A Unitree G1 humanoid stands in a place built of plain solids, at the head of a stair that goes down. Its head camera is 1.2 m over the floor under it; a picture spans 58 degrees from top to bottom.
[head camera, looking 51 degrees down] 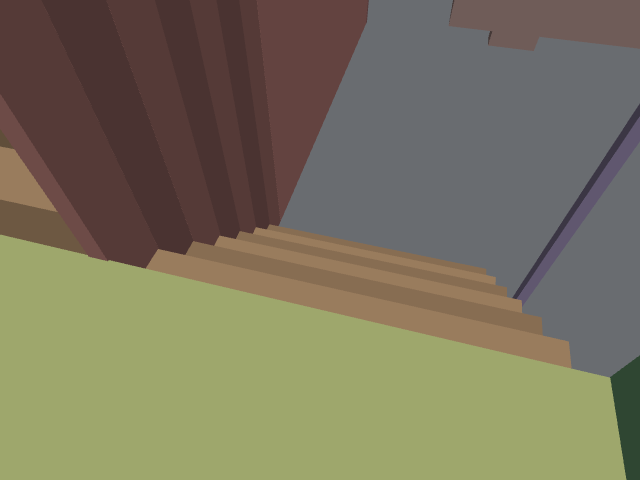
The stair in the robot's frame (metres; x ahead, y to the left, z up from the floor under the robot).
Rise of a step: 0.21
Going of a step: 0.22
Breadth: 1.60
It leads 15 degrees to the right of straight ahead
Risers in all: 7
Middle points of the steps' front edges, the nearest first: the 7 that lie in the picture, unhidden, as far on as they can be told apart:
0.68 -0.05 0.00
0.89 -0.11 -0.21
1.10 -0.16 -0.42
1.32 -0.22 -0.64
1.53 -0.28 -0.85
1.74 -0.33 -1.06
1.95 -0.39 -1.28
